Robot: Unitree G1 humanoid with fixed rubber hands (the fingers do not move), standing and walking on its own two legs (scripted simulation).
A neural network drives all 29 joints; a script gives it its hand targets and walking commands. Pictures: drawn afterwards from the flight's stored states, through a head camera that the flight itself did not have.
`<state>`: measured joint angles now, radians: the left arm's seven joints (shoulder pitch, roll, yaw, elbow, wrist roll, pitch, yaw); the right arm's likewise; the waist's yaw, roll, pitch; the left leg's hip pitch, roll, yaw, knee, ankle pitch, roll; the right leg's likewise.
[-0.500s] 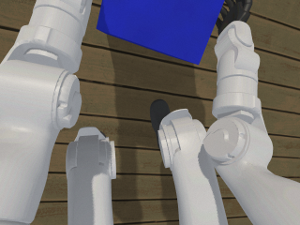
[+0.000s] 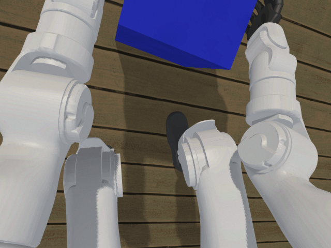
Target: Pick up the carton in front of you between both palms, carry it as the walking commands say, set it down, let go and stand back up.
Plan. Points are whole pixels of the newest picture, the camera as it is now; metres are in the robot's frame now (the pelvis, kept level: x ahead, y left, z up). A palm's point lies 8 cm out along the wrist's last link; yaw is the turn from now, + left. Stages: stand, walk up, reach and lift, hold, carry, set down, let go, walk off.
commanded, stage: set down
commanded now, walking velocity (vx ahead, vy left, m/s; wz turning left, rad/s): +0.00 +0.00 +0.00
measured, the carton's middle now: (176, 6) +0.55 -0.09 -0.27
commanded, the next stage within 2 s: let go in 1.54 s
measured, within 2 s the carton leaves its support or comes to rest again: neither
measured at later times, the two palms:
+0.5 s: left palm out of the picture +0.58 +0.10 -0.21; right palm (269, 44) +0.46 -0.26 -0.17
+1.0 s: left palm out of the picture +0.62 +0.09 -0.04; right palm (330, 33) +0.47 -0.26 -0.05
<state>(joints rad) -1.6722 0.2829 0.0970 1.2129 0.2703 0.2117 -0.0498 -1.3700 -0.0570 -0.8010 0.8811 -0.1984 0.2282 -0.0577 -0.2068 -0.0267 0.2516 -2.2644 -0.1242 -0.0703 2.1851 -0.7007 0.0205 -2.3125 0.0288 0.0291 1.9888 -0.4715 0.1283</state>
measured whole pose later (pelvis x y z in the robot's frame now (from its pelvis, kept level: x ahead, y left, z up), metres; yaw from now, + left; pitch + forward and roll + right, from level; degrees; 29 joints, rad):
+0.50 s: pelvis -0.02 -0.02 +0.00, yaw +1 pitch +42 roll -8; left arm -1.69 0.54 -0.28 1.21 -0.05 0.18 -0.04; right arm -1.36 -0.15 -0.58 1.06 0.09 0.06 -0.11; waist -0.25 -0.08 0.35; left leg -2.27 -0.06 -0.07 2.18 -0.64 0.02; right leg -2.30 0.00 -0.02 1.99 -0.43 0.08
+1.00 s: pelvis -0.01 -0.02 +0.07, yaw +1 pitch +44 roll -4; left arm -1.68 0.57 -0.13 1.20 -0.04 0.26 -0.10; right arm -1.17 -0.01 -0.42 0.60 0.12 0.24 -0.25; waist -0.26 0.03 0.20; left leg -2.06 -0.01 -0.05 1.92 -0.62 0.01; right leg -2.12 0.04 0.00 1.75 -0.39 0.06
